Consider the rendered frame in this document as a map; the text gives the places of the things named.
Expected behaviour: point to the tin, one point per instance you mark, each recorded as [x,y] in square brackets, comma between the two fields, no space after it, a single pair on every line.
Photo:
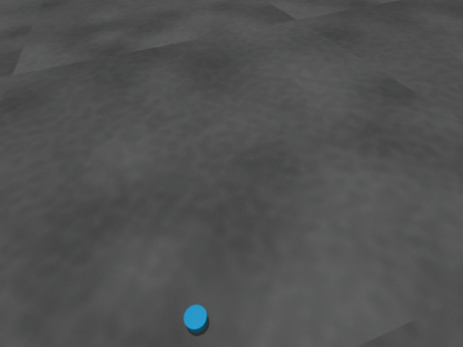
[196,318]

